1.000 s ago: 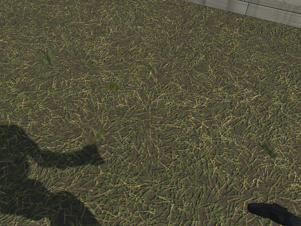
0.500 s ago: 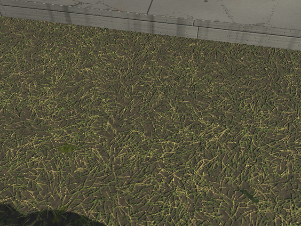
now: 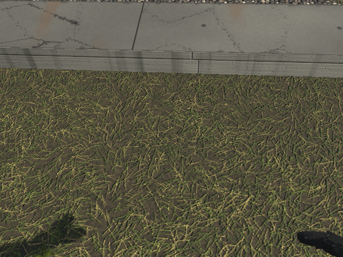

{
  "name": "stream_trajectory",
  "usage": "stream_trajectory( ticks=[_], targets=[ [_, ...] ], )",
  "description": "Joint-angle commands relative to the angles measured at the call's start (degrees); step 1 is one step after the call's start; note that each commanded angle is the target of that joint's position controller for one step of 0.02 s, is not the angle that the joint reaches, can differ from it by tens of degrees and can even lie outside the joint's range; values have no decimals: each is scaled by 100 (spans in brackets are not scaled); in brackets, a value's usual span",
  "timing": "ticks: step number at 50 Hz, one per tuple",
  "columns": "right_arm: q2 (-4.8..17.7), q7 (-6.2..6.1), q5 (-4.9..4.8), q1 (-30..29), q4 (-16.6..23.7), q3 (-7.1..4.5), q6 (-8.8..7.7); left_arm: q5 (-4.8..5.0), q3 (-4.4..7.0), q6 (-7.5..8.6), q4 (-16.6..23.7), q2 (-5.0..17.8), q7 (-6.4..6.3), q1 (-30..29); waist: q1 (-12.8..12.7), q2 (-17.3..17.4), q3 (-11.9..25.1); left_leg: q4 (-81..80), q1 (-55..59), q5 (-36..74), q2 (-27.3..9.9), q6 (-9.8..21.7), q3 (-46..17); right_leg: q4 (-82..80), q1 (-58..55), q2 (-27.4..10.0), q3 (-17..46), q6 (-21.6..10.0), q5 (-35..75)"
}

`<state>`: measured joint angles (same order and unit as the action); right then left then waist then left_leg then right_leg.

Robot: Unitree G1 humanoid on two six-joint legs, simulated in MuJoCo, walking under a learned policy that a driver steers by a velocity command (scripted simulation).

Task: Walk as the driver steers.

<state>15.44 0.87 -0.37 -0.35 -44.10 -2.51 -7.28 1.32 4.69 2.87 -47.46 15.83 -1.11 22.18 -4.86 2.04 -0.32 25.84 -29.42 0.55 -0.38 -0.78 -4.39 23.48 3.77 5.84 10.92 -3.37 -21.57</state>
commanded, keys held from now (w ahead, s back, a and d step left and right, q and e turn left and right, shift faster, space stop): w+e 0.78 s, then w+q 0.22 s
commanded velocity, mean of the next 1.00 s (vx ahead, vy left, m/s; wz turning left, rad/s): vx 0.50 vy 0.00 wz -0.50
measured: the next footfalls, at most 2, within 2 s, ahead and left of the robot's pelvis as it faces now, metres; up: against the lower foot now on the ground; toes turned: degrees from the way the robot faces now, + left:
left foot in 0.02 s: +0.19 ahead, +0.13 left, +0.00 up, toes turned -4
right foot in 0.56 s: +0.41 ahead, -0.18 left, +0.00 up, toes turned -23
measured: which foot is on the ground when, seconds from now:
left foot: up 0.00-0.00, down 0.02-0.58, up 0.60-1.00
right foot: down 0.00-0.04, up 0.06-0.54, down 0.56-1.00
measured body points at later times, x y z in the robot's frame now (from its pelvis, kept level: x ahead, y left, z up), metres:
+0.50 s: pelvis +0.26 -0.01 +0.00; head +0.29 -0.03 +0.44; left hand +0.54 +0.14 -0.08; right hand +0.18 -0.30 -0.13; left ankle +0.15 +0.13 -0.73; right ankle +0.37 -0.18 -0.71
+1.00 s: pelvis +0.51 -0.13 +0.00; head +0.53 -0.15 +0.45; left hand +0.70 +0.09 -0.10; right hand +0.58 -0.44 -0.09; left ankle +0.74 -0.09 -0.70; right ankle +0.38 -0.17 -0.73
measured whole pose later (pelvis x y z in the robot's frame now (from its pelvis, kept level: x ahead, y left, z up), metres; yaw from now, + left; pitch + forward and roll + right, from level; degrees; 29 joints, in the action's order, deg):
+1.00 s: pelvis +0.51 -0.13 +0.00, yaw -29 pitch +2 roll -1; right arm 15.8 2.4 -0.7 4.3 -42.0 -1.8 -5.1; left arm 0.5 3.4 3.7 -41.5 16.4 0.1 19.5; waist -3.8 2.9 -0.7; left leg 32.6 -34.6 3.0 -3.2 0.2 -1.0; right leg 18.5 1.4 5.4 4.3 -4.0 -18.7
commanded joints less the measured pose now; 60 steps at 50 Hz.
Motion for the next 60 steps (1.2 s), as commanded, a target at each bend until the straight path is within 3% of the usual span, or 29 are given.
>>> stream_trajectory(
  ticks=[1,2,3,4,5,6,8,11,18,23,26,27,28,29,30,31,32,33,34,38,43,49,52,54,55,56,57,58,60],
  targets=[
    [986,-30,56,869,152,-346,-171,-47,100,14,461,571,-22,-274,829,-812,674,-143,1990,-358,-258,389,-80,884,555,-1035,981,-474,2198],
    [1332,-78,108,1799,73,-429,-157,-152,-22,25,598,256,-4,-218,1157,-119,1529,-15,3529,-631,-1263,714,-1045,2535,1363,-585,403,-243,1183],
    [1668,-41,129,2153,-128,-524,-58,61,-103,91,764,-5,16,642,696,2046,2064,-594,5139,-1871,-2397,1577,-3733,4219,3443,38,-157,61,-1335],
    [1046,-12,26,1943,31,-384,-35,126,0,85,587,650,-11,573,822,1242,1607,-791,4847,-2838,-2346,1413,-3861,4950,4070,-461,62,110,-1161],
    [716,-30,9,1694,111,-299,-2,88,81,51,667,929,-8,-34,959,600,921,-847,4138,-2609,-2111,1156,-2883,5069,4205,-645,-75,141,-604],
    [664,-28,58,1403,144,-260,30,35,87,22,723,858,-21,-303,842,144,525,-961,3405,-1833,-1874,1046,-2173,4951,3973,-861,-243,194,-170],
    [534,-39,128,1185,72,-214,50,4,104,-9,838,658,36,-447,626,318,151,-1243,2559,-959,-1544,1002,-1288,4533,3602,-1172,-293,209,261],
    [618,-35,71,1220,-47,-267,-13,42,64,-101,989,391,81,-549,572,367,41,-1589,2328,-366,-1457,1136,-542,4210,3634,-1303,-479,263,544],
    [922,-97,41,1370,-197,-352,83,8,-25,-50,1369,226,248,-1459,807,143,-167,-1704,2607,560,-1328,1017,820,2295,3654,-1248,-854,275,2234],
    [1164,-118,-75,1735,-344,-412,251,21,-44,-54,1736,240,419,-2164,972,150,-421,-1434,3261,1034,-1579,866,1223,1445,3559,-1052,-1293,50,1904],
    [1427,-174,-144,1659,-307,-490,366,-14,124,-104,1746,565,442,-1670,510,420,19,-231,3509,3604,-1592,700,1535,1293,2526,-526,-1721,-308,1042],
    [1440,-197,-166,1575,-279,-489,410,-5,264,-120,1556,788,415,-899,48,359,420,789,3285,3991,-1460,586,1680,974,1503,-273,-1820,-497,1221],
    [1277,-223,-117,1597,-228,-421,398,-1,461,-164,1287,1154,318,106,-436,84,931,2257,2243,3120,-1250,361,1740,747,-200,-306,-1431,-743,1508],
    [449,-150,193,2080,59,-156,302,42,567,-169,1241,1827,216,250,68,-1540,1343,4364,-309,-2137,-429,33,1606,702,-2277,-1863,1236,-1532,1519],
    [575,-62,52,1847,249,-94,59,4,469,-57,1459,1705,262,353,-46,-1451,2401,5498,-1397,-3627,218,-9,189,-386,-2976,-2619,3808,-2293,349],
    [1024,-2,-191,1139,401,-220,-72,-54,341,24,1384,1274,305,246,-267,-828,1726,5531,-1950,-3039,-114,105,-122,-620,-2586,-2426,3067,-1878,513],
    [958,-2,-200,976,476,-181,-133,-41,282,72,1360,1110,304,-33,-58,-613,1073,5055,-1883,-2512,-330,190,-60,-630,-1743,-2193,2294,-1666,923],
    [925,-48,-62,1012,386,-186,-130,-37,218,82,1419,938,297,-460,233,-232,680,4571,-1499,-2187,-538,149,-53,-656,-864,-1941,1700,-1482,1497],
    [993,-65,27,1128,347,-233,-72,-84,161,86,1500,796,279,-754,454,-312,504,4211,-1059,-1988,-669,98,-75,-756,-217,-1763,1307,-1402,2037],
    [738,-77,137,1124,392,-206,155,-84,175,123,1449,905,162,-792,644,-371,292,3345,-583,-1471,-609,-219,96,-1050,832,-1471,703,-1423,2783],
    [406,16,67,289,500,-42,148,-77,117,122,1143,841,64,-423,211,-642,76,1307,-295,544,-433,-275,285,-1084,913,-1177,-75,-984,2290],
    [592,185,-63,-363,815,-56,95,-83,137,128,720,993,104,58,-81,-637,-316,615,-981,128,-356,217,295,-869,-385,-1863,102,-896,2325],
    [666,267,-67,-18,822,-93,92,-81,164,57,646,1078,56,-79,153,-721,-164,476,-594,-597,-142,512,464,-415,-809,-1944,-157,-679,3727],
    [962,230,-27,1149,526,-281,112,-115,133,-4,717,1062,6,-293,774,-595,644,333,1201,-373,276,794,753,1023,-546,-1539,-699,-411,5521],
    [1318,189,-15,2018,415,-384,134,-221,47,3,861,910,-50,-261,1089,-115,1316,430,2763,37,-485,1139,-366,2576,483,-1277,-967,-172,4359],
    [1771,205,-23,2389,356,-499,151,-230,-106,125,976,395,15,412,764,1361,1905,-95,4757,-1008,-1716,2185,-3253,4718,2881,-183,-1064,349,400],
    [1261,210,-141,2497,337,-378,176,-160,-103,260,966,676,75,95,1014,1048,1974,-786,5114,-2133,-1795,2115,-4170,5214,3754,-237,-342,319,-903],
    [1059,165,-102,2177,430,-317,207,14,-45,358,1135,918,144,-518,1070,639,1136,-900,4501,-2259,-1683,1878,-3476,5281,4187,-517,-304,258,-507],
    [946,119,-10,1678,589,-270,265,-139,-58,451,1275,852,132,-1048,808,-202,327,-1041,3051,-1218,-1299,1708,-2509,4494,3922,-878,-478,243,96]
  ],
)
Keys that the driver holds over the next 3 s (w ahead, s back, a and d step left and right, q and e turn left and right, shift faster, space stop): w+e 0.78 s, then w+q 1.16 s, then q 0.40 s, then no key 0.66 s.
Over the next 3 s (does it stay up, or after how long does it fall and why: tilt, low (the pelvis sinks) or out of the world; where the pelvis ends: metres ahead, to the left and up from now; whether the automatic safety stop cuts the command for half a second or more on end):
stays up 1.20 -0.25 0.00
